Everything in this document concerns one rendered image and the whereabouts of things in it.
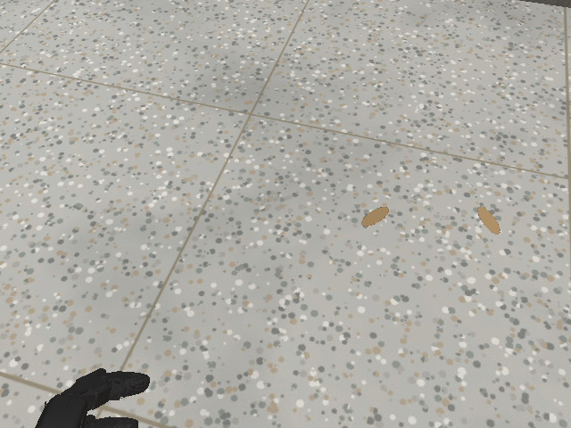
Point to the robot left hand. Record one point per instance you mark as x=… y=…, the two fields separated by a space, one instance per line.
x=69 y=410

